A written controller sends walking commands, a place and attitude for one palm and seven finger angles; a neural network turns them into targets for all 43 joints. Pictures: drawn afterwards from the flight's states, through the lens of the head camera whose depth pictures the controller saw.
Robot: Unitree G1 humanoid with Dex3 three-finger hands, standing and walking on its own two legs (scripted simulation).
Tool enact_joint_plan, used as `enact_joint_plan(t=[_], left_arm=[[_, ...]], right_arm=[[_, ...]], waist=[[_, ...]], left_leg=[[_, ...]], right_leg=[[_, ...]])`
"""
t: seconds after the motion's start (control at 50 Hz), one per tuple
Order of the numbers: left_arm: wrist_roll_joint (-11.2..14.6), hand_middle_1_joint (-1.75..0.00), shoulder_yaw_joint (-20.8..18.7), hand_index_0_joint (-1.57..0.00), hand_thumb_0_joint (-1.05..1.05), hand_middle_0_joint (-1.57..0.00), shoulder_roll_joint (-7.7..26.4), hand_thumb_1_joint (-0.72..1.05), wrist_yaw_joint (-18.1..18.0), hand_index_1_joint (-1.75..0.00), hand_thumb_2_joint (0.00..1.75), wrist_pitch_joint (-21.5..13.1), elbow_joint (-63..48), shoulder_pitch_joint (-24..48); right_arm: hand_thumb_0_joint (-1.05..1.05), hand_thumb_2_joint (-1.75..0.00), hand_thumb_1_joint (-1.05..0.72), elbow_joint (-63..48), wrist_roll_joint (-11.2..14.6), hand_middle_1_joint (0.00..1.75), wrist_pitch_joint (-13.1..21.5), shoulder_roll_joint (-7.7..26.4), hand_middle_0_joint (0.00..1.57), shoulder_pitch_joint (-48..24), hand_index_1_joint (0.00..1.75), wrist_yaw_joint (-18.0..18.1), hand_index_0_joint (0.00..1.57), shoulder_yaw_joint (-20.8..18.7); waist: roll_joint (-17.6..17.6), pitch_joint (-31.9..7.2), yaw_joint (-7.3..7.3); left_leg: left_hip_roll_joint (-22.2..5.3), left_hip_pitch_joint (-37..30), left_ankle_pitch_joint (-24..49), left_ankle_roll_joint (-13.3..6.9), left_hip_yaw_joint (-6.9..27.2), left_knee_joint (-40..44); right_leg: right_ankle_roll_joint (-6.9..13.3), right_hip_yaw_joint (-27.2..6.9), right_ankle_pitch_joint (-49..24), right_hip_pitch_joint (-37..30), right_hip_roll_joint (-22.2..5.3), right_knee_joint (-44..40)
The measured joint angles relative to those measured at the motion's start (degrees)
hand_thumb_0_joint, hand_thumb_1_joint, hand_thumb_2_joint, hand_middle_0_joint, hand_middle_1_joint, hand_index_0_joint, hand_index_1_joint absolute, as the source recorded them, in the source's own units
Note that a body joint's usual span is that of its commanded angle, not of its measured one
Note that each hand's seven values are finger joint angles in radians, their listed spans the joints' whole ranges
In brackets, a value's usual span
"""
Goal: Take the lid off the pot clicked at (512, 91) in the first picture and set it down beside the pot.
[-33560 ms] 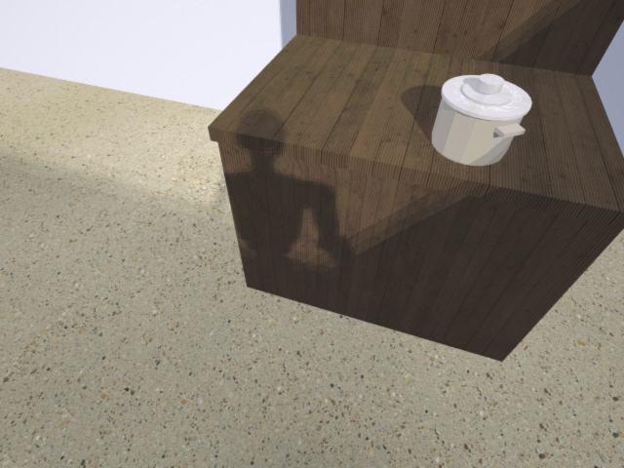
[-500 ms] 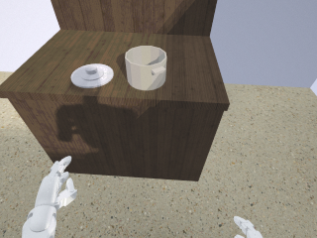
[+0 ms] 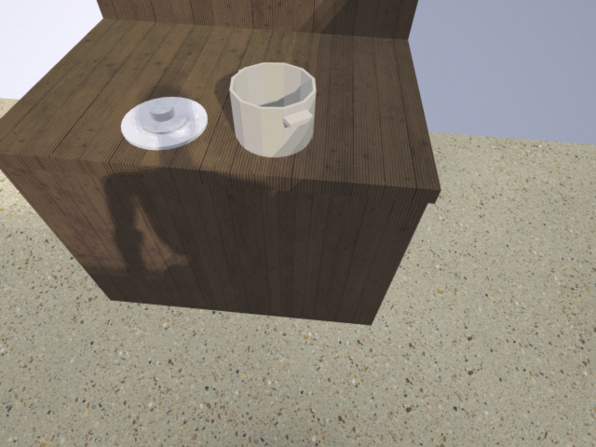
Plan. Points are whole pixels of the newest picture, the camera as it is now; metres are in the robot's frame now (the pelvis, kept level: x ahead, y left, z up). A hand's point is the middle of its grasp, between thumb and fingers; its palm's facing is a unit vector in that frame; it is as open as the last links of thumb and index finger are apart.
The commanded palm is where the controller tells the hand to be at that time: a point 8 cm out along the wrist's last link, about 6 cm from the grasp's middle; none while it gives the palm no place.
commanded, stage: stop stepping back and stand still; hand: left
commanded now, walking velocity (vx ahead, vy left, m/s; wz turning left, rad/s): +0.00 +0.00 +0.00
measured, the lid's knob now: (161, 110) +0.74 +0.34 +0.01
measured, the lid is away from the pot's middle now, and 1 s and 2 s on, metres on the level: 0.24 0.24 0.24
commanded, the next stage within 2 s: let the arm hang, fingers relaxed in 0.60 s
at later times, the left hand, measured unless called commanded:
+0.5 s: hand out of the picture +0.03 +0.16 -0.18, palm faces +0.03 -0.98 -0.18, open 7.3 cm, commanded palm none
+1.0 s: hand out of the picture +0.03 +0.16 -0.18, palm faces +0.03 -0.98 -0.18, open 7.3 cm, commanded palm none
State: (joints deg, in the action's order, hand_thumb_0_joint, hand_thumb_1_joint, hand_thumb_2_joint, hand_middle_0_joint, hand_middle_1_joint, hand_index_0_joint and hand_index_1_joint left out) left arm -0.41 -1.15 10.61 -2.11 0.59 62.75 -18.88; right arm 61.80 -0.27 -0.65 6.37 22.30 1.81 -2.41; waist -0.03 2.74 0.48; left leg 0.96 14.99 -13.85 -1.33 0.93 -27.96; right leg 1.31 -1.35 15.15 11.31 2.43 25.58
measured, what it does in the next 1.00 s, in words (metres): stands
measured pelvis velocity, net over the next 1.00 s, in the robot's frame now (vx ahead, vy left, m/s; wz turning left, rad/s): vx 0.03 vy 0.00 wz -0.02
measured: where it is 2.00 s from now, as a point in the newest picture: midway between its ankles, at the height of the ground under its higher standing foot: outside the picture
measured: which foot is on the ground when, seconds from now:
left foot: down 0.00-1.00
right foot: down 0.00-1.00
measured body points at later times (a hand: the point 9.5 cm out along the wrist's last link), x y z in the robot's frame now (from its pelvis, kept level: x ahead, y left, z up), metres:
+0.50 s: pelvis +0.03 +0.00 +0.00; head +0.04 +0.00 +0.45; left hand +0.03 +0.21 -0.17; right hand +0.02 -0.22 -0.16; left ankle +0.01 +0.10 -0.74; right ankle -0.02 -0.11 -0.74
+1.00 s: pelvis +0.03 +0.00 +0.00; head +0.05 +0.00 +0.45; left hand +0.03 +0.21 -0.16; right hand +0.00 -0.21 -0.16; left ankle +0.01 +0.10 -0.74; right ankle -0.02 -0.11 -0.74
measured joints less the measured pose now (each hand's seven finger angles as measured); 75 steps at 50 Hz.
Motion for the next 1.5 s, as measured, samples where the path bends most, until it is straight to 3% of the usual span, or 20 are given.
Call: enact_joint_plan(t=[0.16, 0.44, 1.5], left_arm=[[-0.5, -0.3, 0.7, -0.2, 0.01, -0.19, -4.1, 0.92, -0.7, -0.3, 0.9, -0.4, 0.9, 2.2], [-0.2, -0.3, -0.1, -0.2, 0.01, -0.2, -3.1, 0.92, -0.6, -0.3, 0.9, -0.8, 0.8, 2.4], [-0.2, -0.3, 0.0, -0.2, 0.0, -0.19, -4.1, 0.91, -0.7, -0.3, 0.9, -1.0, 1.1, 1.2]], right_arm=[[0.02, -0.9, -0.94, 1.3, -0.2, 0.3, 0.3, -0.9, 0.2, -4.0, 0.3, 0.8, 0.2, 0.2], [0.01, -0.9, -0.92, 0.8, 0.0, 0.3, 1.1, 0.2, 0.2, -4.8, 0.3, 0.9, 0.2, -0.4], [0.0, -0.9, -0.91, 2.3, 0.2, 0.3, 1.0, -1.4, 0.2, -4.0, 0.3, 0.9, 0.2, -0.1]], waist=[[-0.2, -1.0, -0.28], [0.6, -1.4, -0.19], [0.7, -0.7, -0.05]], left_leg=[[0.1, -2.1, -1.7, -0.1, -0.6, -0.6], [-0.3, -3.6, -3.2, 0.2, -0.9, -0.6], [-0.3, -4.4, -2.6, 0.1, -1.4, 0.5]], right_leg=[[-0.1, -0.6, 1.7, -1.8, -0.1, 0.9], [0.3, -1.0, 2.9, -3.1, 0.2, 0.9], [0.1, -1.4, 2.3, -3.8, 0.2, -0.3]])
